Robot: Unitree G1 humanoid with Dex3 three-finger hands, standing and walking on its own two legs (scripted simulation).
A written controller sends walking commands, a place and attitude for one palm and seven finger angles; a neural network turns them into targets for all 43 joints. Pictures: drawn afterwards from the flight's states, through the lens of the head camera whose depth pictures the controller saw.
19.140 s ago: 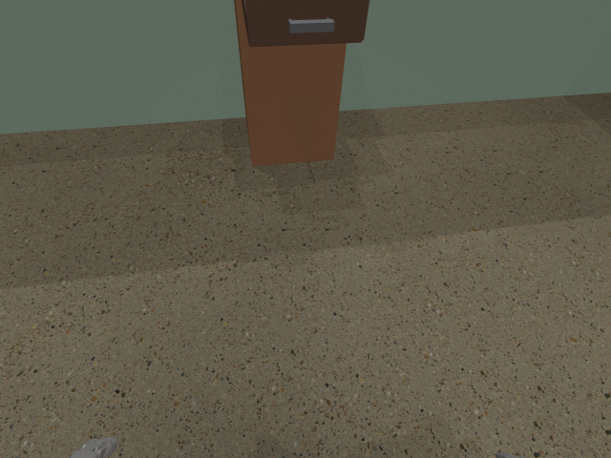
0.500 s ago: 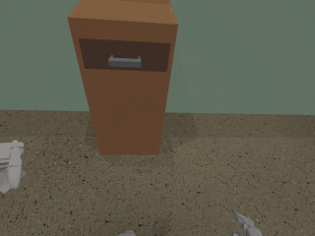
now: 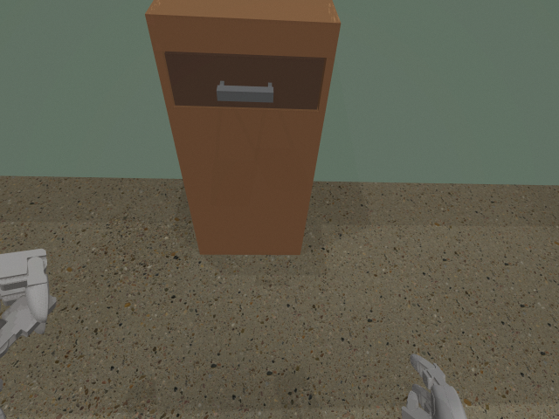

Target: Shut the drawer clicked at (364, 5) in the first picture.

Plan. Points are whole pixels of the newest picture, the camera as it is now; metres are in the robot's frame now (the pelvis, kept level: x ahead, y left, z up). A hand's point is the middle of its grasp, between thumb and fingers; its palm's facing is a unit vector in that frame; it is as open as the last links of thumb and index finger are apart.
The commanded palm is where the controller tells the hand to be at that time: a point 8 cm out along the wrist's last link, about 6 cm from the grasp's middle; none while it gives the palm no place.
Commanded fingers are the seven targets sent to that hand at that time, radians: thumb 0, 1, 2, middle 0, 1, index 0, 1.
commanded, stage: stop stepping back and stand still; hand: left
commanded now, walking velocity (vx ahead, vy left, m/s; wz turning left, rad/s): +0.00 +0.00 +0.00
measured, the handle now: (245, 89) +0.84 +0.15 +0.03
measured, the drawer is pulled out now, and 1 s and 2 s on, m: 0.00 0.00 0.00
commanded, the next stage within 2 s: let the arm hang, fingers relaxed in 0.10 s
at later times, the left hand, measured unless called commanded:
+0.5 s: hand out of the picture +0.02 +0.18 -0.18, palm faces +0.03 -0.98 -0.18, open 3.1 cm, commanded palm none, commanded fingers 0.00 0.90 0.90 -0.76 -0.91 -0.76 -0.91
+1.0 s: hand out of the picture -0.08 +0.16 -0.17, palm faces +0.08 -0.97 -0.21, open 7.1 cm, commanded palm none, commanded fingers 0.00 0.90 0.90 -0.20 -0.30 -0.20 -0.30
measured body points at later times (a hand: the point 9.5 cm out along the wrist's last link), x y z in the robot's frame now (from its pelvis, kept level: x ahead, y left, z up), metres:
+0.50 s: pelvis -0.03 +0.00 -0.01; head -0.02 +0.02 +0.44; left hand +0.01 +0.24 -0.16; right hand +0.06 -0.27 -0.13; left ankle +0.04 +0.09 -0.74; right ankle -0.04 -0.12 -0.74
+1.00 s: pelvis -0.02 -0.01 +0.00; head -0.02 -0.02 +0.45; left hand -0.08 +0.21 -0.15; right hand -0.04 -0.22 -0.17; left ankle +0.04 +0.09 -0.74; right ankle -0.04 -0.12 -0.74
